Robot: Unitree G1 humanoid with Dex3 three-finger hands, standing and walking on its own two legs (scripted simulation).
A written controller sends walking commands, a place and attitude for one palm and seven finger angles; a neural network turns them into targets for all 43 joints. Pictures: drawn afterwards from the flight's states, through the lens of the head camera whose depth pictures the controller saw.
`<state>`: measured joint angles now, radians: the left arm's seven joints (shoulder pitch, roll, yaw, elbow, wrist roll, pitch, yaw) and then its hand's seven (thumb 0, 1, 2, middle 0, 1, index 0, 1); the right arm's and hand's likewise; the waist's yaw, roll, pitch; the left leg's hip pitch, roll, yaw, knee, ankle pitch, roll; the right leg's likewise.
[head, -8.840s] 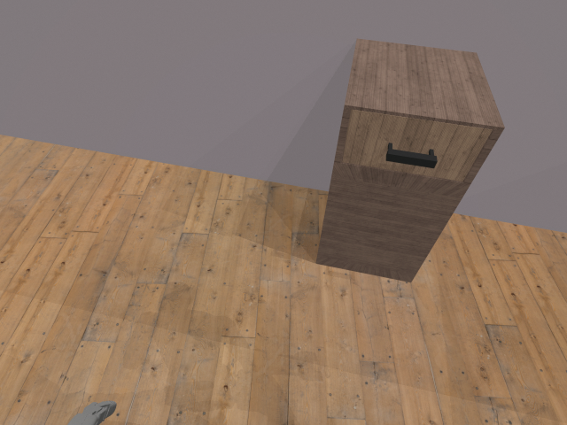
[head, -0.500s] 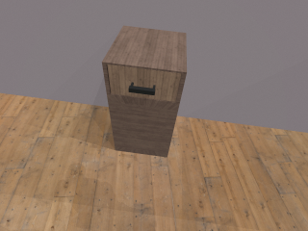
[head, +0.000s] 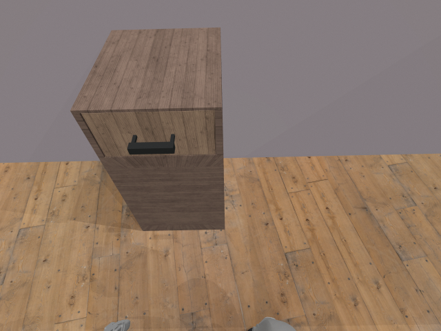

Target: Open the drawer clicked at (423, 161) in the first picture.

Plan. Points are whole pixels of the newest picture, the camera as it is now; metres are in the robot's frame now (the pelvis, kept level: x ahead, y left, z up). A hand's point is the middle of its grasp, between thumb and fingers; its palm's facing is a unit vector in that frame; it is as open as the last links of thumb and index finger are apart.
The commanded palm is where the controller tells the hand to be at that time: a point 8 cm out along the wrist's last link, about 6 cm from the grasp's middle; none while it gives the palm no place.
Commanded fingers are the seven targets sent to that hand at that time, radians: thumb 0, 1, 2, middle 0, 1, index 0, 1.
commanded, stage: take the last steps up to it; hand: left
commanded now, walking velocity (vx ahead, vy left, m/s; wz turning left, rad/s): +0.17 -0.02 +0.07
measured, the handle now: (152, 142) +0.60 +0.22 -0.09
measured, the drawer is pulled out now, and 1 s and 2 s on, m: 0.00 0.00 0.00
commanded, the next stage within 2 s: come to a stop and stand still in 0.06 s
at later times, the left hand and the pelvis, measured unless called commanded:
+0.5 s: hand out of the picture +0.10 +0.16 -0.17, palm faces +0.07 -0.98 -0.17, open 7.3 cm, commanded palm none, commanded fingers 0.00 0.90 0.90 -0.20 -0.30 -0.20 -0.30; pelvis +0.10 +0.00 +0.01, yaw -1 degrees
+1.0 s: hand out of the picture +0.10 +0.12 -0.15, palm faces +0.05 -0.98 -0.22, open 7.2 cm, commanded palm none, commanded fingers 0.00 0.90 0.90 -0.20 -0.30 -0.20 -0.30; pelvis +0.06 -0.06 +0.02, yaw +0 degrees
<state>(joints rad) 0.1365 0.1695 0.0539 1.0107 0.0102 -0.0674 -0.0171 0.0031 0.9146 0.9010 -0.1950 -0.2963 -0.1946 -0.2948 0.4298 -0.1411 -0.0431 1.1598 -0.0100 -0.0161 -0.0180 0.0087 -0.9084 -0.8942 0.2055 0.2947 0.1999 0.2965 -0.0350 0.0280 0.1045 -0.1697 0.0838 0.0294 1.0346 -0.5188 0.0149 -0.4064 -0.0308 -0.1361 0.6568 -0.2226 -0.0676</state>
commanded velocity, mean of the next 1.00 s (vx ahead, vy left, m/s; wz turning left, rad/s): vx -0.07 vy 0.00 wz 0.01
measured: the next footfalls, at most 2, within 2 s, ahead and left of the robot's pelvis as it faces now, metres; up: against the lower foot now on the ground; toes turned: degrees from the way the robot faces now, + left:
left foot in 0.34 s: +0.20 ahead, +0.12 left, +0.00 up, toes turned +5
left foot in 0.88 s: +0.09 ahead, +0.09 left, +0.00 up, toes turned -2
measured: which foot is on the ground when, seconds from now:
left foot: up 0.00-0.32, down 0.34-0.66, up 0.68-0.86, down 0.88-1.00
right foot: down 0.00-1.00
